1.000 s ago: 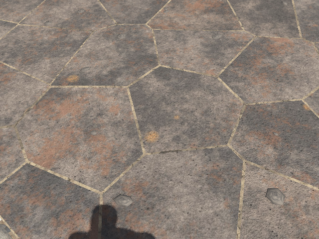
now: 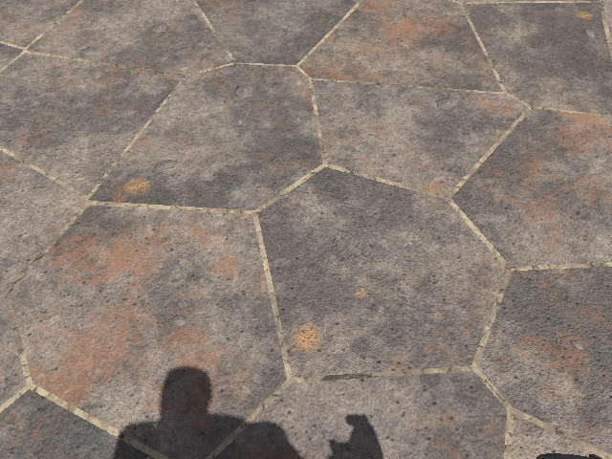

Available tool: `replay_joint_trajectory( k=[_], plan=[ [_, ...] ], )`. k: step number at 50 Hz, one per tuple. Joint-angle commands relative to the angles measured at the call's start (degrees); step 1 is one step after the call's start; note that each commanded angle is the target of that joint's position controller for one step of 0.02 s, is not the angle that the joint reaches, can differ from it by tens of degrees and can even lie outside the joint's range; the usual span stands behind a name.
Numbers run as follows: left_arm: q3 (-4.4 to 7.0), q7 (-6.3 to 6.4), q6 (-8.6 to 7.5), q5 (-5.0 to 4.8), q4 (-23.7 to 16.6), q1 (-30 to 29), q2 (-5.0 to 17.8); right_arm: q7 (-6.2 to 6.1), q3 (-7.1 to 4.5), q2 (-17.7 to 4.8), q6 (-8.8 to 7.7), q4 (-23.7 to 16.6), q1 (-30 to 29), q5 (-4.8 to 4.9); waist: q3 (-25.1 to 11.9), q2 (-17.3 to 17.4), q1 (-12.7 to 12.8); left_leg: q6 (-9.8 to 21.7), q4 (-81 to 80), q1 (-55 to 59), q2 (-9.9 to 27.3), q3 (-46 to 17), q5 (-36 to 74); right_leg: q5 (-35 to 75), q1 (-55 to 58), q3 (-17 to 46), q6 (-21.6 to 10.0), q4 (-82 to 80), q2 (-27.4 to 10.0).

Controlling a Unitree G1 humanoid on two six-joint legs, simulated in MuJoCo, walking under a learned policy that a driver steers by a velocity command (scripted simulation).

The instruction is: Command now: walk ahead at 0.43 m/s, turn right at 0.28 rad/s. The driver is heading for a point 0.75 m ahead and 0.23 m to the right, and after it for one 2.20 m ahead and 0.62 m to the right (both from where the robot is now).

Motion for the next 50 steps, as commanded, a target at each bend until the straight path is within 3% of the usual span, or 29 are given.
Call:
replay_joint_trajectory(
  k=[1, 2, 3, 4, 6, 8, 11, 14, 19, 22, 24, 25, 26, 27, 28, 29, 30, 32, 34, 36, 41, 43, 45, 48, 49, 50],
  plan=[
    [0.09, -0.06, -1.25, 0.89, -5.9, -7.0, 3.0, -1.94, -4.36, -13.5, -0.47, 2.4, 20.2, -1.02, -8.8, 5.3, -14.0, 5.5, -4.4, 37.3, 14.3, -16.9, -5.9, 0.8, -28.4, 0.6, -4.2, 24.0, -0.1],
    [-0.19, 0.55, -2.35, -0.46, -8.0, -4.8, 1.7, -1.47, -4.95, -16.6, -0.19, 3.3, 23.4, -1.57, -12.1, 17.3, -13.2, 11.8, -12.0, 39.9, 23.8, -36.5, -19.0, -13.0, -39.7, 0.7, -3.0, 39.1, 4.0],
    [1.2, 0.67, -2.72, -1.49, -7.3, -5.4, 6.8, -1.18, -3.39, -11.4, -0.67, 2.7, 19.7, -1.62, -7.1, 11.1, -12.2, 11.6, -13.5, 34.2, 22.6, -35.0, -24.4, -10.0, -42.6, 6.1, -3.7, 47.5, 0.4],
    [1.76, 0.48, -2.57, -1.78, -7.3, -6.8, 8.0, -1.05, -2.38, -7.9, -1.05, 2.1, 15.6, -1.18, -2.2, 9.8, -10.3, 9.2, -14.6, 28.9, 20.1, -27.7, -21.2, -4.6, -43.6, 5.9, -4.6, 48.7, -1.2],
    [1.9, 0.66, -1.78, -0.81, -6.7, -7.8, 5.8, -0.76, -1.42, -4.5, -1.36, 1.6, 9.8, -1.47, 2.1, 6.8, -7.4, 6.7, -16.6, 21.2, 15.7, -16.1, -7.5, 3.7, -40.8, 5.3, -4.7, 46.0, -3.9],
    [1.65, 0.02, -0.97, -0.57, -7.0, -8.1, 3.5, -0.91, -1.33, -3.5, -1.53, 2.5, 9.5, -2.16, 2.5, 6.6, -6.1, 5.8, -17.4, 17.9, 13.3, -8.2, 3.3, 8.0, -38.0, 4.2, -4.6, 44.7, -5.0],
    [1.43, -0.54, -0.3, -0.24, -9.4, -11.2, 2.6, -1.52, -1.76, -5.1, -1.78, 3.7, 11.2, -2.46, 3.6, 3.4, -6.0, 7.5, -18.5, 17.2, 13.7, -2.8, 12.6, 12.6, -40.3, 3.9, -3.5, 40.4, -4.9],
    [0.65, -1.48, -0.37, 0.0, -12.3, -17.1, 1.9, -2.14, -1.92, -6.7, -1.46, 3.9, 11.0, -2.36, 5.2, 2.5, -6.8, 7.3, -19.7, 16.1, 12.8, 2.5, 14.7, 19.7, -38.6, 1.4, -3.2, 28.4, -4.3],
    [-0.36, -3.91, -0.19, 0.08, -17.6, -26.8, 1.4, -2.7, -2.4, -9.2, -0.28, 5.0, 16.0, -1.07, 7.0, 0.9, -9.5, 6.4, -17.6, 22.7, 14.9, 7.7, 20.0, 21.4, -37.8, -3.9, -5.4, 17.4, -2.9],
    [0.68, -4.83, 0.19, 0.0, -19.7, -26.3, 4.0, -2.97, -2.98, -11.6, 1.02, 4.6, 16.2, -0.81, 3.6, 3.3, -7.0, 4.8, -9.1, 27.3, 15.6, 10.6, 42.7, 14.7, -31.0, -8.1, -8.3, 15.6, 1.4],
    [2.82, -4.77, 0.66, -0.18, -18.0, -16.5, 8.1, -3.43, -3.41, -13.2, 2.15, 3.9, 15.8, -0.81, -2.7, 5.1, -1.0, 3.6, 6.6, 26.0, 14.9, 11.6, 55.0, 10.6, -16.8, -10.0, -11.2, 14.8, 5.9],
    [4.77, -3.85, 1.03, -0.23, -15.6, -6.9, 11.4, -3.59, -3.08, -12.7, 2.19, 3.3, 15.1, -0.78, -7.2, 3.1, 4.2, 1.7, 20.5, 17.5, 12.7, 12.3, 48.2, 12.9, -1.2, -7.7, -13.5, 11.0, 6.8],
    [6.01, -2.35, 1.69, -0.24, -14.3, -2.5, 16.6, -3.15, -1.41, -6.8, 1.48, 1.3, 18.1, -2.66, -12.1, -9.3, 2.0, -0.9, 41.2, -2.7, 6.7, 12.2, 7.7, 10.5, 17.5, 12.8, -18.6, 10.3, -5.6],
    [5.45, -2.63, 0.74, 0.22, -16.8, -4.5, 18.1, -2.01, 0.15, -3.9, -1.12, -1.3, 19.7, -1.99, -21.3, -14.3, -1.7, -2.1, 56.0, -18.5, -3.7, -0.9, -25.4, 0.7, 28.1, 46.1, -29.0, -0.8, -17.4],
    [4.05, -2.94, 0.12, 0.77, -16.7, -4.5, 13.2, -1.16, -1.35, -9.4, -3.0, -3.0, 11.6, 0.13, -18.0, -7.0, 1.9, -0.8, 57.3, -24.4, -0.4, -7.6, -21.3, 0.0, 25.9, 42.2, -25.0, -4.8, -15.8],
    [3.49, -2.95, -0.48, 0.83, -16.6, -7.2, 11.5, -0.9, -1.21, -9.3, -3.8, -4.3, 9.0, 1.03, -9.9, -4.9, 0.1, 0.4, 53.2, -25.6, 2.0, -6.7, -16.0, 3.7, 17.5, 33.2, -22.5, -5.2, -13.7],
    [3.06, -2.95, -0.82, 0.67, -17.2, -11.6, 10.2, -1.4, -1.12, -8.4, -3.89, -3.5, 9.4, 0.07, -5.4, 0.8, -3.2, 0.3, 47.7, -22.3, 4.5, -6.5, -12.2, 9.6, 8.0, 26.5, -20.4, -5.6, -10.8],
    [2.17, -2.66, -1.09, 1.57, -18.9, -16.2, 8.1, -1.64, -1.89, -9.1, -2.27, -2.7, 12.1, -1.11, -2.7, -0.9, -6.9, -0.8, 41.4, -15.0, 7.0, -6.9, -8.6, 17.3, -3.0, 19.9, -18.7, -7.6, -7.4],
    [2.29, -2.26, -1.48, 1.09, -18.7, -15.7, 8.7, -1.8, -1.85, -7.7, -0.89, -3.4, 12.3, -2.18, -2.1, -1.3, -7.6, -3.0, 37.3, -13.2, 6.9, -5.7, -6.5, 21.9, -7.9, 17.1, -19.4, -8.9, -6.2],
    [2.63, -1.4, -1.54, 0.96, -18.2, -13.9, 10.0, -2.18, -1.56, -6.6, -0.29, -5.1, 8.4, -2.84, -0.5, -1.8, -6.8, -4.8, 30.9, -14.6, 6.0, -4.9, -1.1, 22.6, -10.6, 14.3, -19.2, -9.7, -4.7],
    [2.9, -0.28, -0.77, 0.48, -16.8, -9.5, 10.9, -1.63, -0.63, -4.8, -0.97, -8.6, -2.3, -2.21, 1.1, -4.7, -2.6, -5.5, 10.0, -11.1, 1.9, -4.4, 14.8, 14.9, -11.9, 12.1, -15.0, -8.1, -1.5],
    [3.05, -0.27, -0.57, 0.23, -16.0, -7.8, 11.1, -1.12, -0.64, -5.3, -1.38, -9.7, -4.8, -1.59, 1.3, -5.4, -1.6, -5.2, 6.6, -9.5, 0.8, -4.8, 15.6, 12.9, -10.7, 14.3, -14.5, -6.6, -2.4],
    [2.75, -0.13, -0.36, 0.19, -15.3, -6.5, 10.1, -0.4, -0.83, -6.4, -1.94, -10.2, -5.3, -1.39, 1.0, -5.9, -1.3, -4.3, 3.7, -9.7, 0.8, -5.5, 14.4, 12.2, -6.4, 16.4, -14.4, -3.6, -4.2],
    [2.63, 0.13, 0.22, 0.56, -14.4, -6.0, 9.7, 0.23, -1.45, -7.9, -2.78, -9.9, -2.9, -1.43, 0.7, -8.2, -2.6, -1.8, 1.8, -6.6, 0.4, -4.5, 7.1, 16.8, -1.8, 19.6, -13.5, 0.8, -6.6],
    [2.46, 0.09, 0.46, 0.59, -14.5, -6.6, 9.3, 0.09, -1.91, -8.4, -3.04, -9.0, 0.6, -1.56, -0.3, -8.8, -4.7, -0.3, -0.4, -1.8, -0.4, -3.0, 6.0, 21.5, -1.4, 19.3, -12.6, 3.7, -5.7],
    [1.75, -0.08, 0.44, 0.83, -14.8, -6.9, 7.5, -0.24, -2.81, -10.3, -3.36, -7.7, 6.6, -2.13, -4.5, -8.0, -7.6, 2.0, -0.8, 7.8, 1.0, -4.0, 6.3, 26.7, -2.7, 17.0, -10.9, 11.4, -2.5]
  ],
)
